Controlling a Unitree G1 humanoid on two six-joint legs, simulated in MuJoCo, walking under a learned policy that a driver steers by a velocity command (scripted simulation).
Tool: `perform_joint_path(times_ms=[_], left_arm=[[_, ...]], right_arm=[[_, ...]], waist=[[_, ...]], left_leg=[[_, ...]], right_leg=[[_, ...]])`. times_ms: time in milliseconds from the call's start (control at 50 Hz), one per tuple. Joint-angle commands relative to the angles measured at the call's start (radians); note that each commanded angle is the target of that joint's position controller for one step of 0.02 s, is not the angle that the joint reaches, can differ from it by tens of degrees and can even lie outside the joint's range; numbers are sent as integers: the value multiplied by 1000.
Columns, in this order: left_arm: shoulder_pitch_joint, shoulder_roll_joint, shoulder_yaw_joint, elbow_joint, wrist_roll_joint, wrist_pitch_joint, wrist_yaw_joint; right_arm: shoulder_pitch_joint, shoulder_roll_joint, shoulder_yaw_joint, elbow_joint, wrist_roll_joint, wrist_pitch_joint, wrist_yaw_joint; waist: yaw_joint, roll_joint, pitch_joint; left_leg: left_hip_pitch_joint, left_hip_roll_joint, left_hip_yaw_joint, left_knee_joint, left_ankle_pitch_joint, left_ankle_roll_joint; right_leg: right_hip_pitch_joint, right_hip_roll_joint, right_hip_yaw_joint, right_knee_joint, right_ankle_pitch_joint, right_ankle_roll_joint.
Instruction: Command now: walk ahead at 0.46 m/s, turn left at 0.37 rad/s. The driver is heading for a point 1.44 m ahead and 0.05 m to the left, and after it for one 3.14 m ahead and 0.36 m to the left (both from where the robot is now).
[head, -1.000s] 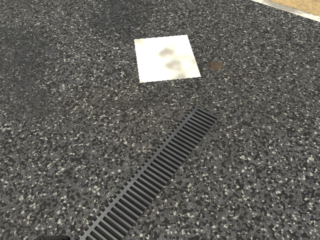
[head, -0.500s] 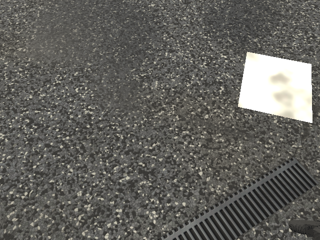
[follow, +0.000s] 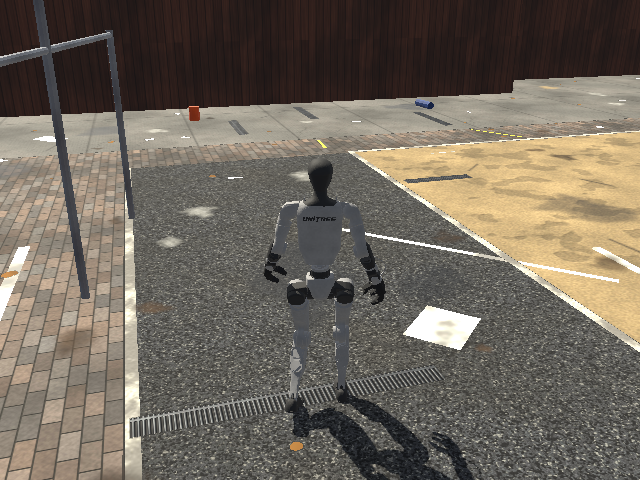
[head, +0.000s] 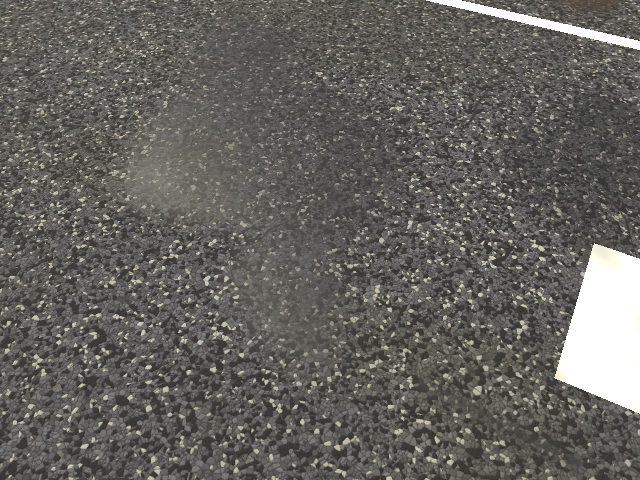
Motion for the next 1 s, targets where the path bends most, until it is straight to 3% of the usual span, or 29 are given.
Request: perform_joint_path(times_ms=[20,40,80,100,160,240,300,320,340,360,380,400,440,460,500,560,600,620,640,660,700,800,840,880,940,960,1000], left_arm=[[121,110,33,-11,10,8,4],[102,96,26,-7,19,5,7],[96,83,21,14,12,-2,6],[96,97,23,27,9,-3,7],[84,153,36,52,-5,15,17],[128,167,35,91,-18,41,24],[113,163,29,106,-32,50,26],[143,137,20,118,-25,47,25],[182,95,2,107,9,36,21],[289,30,-25,126,19,37,18],[238,70,-18,126,5,57,21],[186,108,-8,108,-6,75,25],[166,122,4,116,0,110,44],[176,120,6,124,3,122,51],[203,85,-1,148,2,129,55],[203,53,-8,169,12,126,50],[149,97,-7,142,32,126,50],[117,162,11,148,16,127,54],[96,128,6,148,11,122,52],[90,101,-2,153,16,113,52],[86,86,-7,166,15,96,51],[115,89,-11,201,7,87,52],[142,94,-9,223,0,95,54],[149,125,1,221,-10,99,58],[205,183,22,236,-27,75,60],[201,179,25,237,-29,65,61],[141,157,23,221,-31,59,54]], right_arm=[[-106,-123,-27,-111,-21,-23,-5],[-102,-104,-27,-113,-21,-24,0],[-72,-61,-18,-99,-22,-19,2],[-80,-41,-11,-101,-27,-16,1],[-123,-8,9,-105,-34,-13,8],[-216,-36,4,-117,-29,-11,22],[-197,-59,-9,-108,-41,-15,24],[-176,-90,-20,-102,-47,-15,17],[-139,-162,-33,-111,-64,-13,6],[-145,-128,-18,-112,-72,2,0],[-130,-42,4,-97,-57,10,7],[-148,-36,10,-83,-49,11,16],[-228,-75,1,-78,-48,7,22],[-272,-85,-2,-78,-51,6,20],[-322,-73,-1,-69,-58,9,17],[-329,-40,8,-40,-46,14,12],[-268,-17,16,2,-48,12,15],[-247,-23,11,2,-50,14,15],[-274,-36,10,10,-55,16,10],[-279,-41,5,17,-50,15,5],[-264,-35,4,40,-46,17,-3],[-240,-33,-1,101,-38,17,-4],[-216,-29,-3,136,-31,23,-5],[-221,-37,-9,147,-25,21,-6],[-268,-9,-5,136,-10,-25,9],[-273,-8,-5,137,-8,-41,16],[-185,-13,-12,181,-1,-60,27]], waist=[[95,-82,-1],[64,-107,7],[34,-128,-21],[31,-127,-29],[37,-135,-81],[71,-134,-89],[33,-117,-87],[26,-86,-99],[38,28,-185],[71,170,-280],[29,169,-278],[24,143,-213],[48,99,-131],[70,111,-115],[91,122,-110],[102,104,-118],[70,40,-62],[25,-76,-4],[45,-86,19],[44,-88,25],[43,-100,6],[53,-56,-39],[55,-65,-37],[62,-106,45],[79,-197,149],[74,-195,163],[13,-180,132]], left_leg=[[-441,105,2,136,108,-17],[-378,123,8,94,121,-20],[-306,122,49,-14,90,-39],[-290,118,69,-82,101,-50],[-174,119,116,-295,272,-63],[-78,91,128,-470,419,-45],[53,71,142,-640,508,5],[145,98,112,-696,629,33],[321,252,-27,-632,1022,92],[446,411,-186,-603,1134,244],[393,420,-245,-653,971,279],[337,385,-235,-691,807,255],[195,346,-182,-744,639,208],[118,324,-147,-763,595,190],[19,269,-66,-774,556,168],[-22,218,-7,-751,367,131],[-59,162,13,-740,113,46],[-37,114,57,-738,90,14],[26,98,76,-701,130,-4],[55,97,80,-677,180,-2],[84,100,84,-650,297,8],[131,104,92,-622,471,10],[118,64,134,-600,244,10],[-1,31,167,-549,-8,15],[-176,52,200,-404,71,26],[-178,77,183,-410,87,39],[-10,73,194,-560,115,62]], right_leg=[[375,-322,443,-284,-82,-181],[314,-293,359,-285,127,-174],[281,-266,231,-268,494,-183],[272,-265,189,-267,614,-194],[242,-246,88,-274,707,-190],[264,-241,63,-246,590,-161],[255,-229,76,-154,456,-117],[228,-189,60,-90,405,-77],[138,-127,16,44,185,-21],[21,-73,-9,184,-244,38],[-14,-82,33,271,-475,68],[-59,-90,44,316,-505,79],[-46,-111,51,326,-432,100],[9,-118,51,296,-380,107],[125,-101,18,204,-263,110],[263,-78,-15,-14,-18,87],[278,-140,52,-120,52,45],[169,-140,42,-107,-97,9],[85,-127,47,-138,-208,-5],[64,-126,49,-155,-210,5],[91,-120,43,-153,-113,25],[150,-108,27,-121,16,27],[146,-98,28,-146,-199,4],[121,-142,109,-197,-455,-58],[184,-341,378,-329,-574,-178],[183,-366,400,-331,-506,-192],[142,-313,297,-272,-352,-152]])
